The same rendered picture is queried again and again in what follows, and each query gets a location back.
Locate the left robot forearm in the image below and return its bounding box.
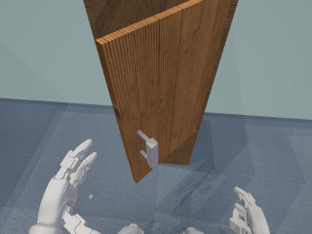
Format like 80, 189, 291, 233
28, 223, 64, 234

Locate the cupboard door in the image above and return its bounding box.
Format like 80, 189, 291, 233
95, 0, 232, 183

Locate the left robot hand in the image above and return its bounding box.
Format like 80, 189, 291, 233
37, 138, 101, 234

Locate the handle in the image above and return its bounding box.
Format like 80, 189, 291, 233
136, 130, 159, 170

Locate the right robot hand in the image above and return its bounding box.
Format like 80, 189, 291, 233
229, 186, 270, 234

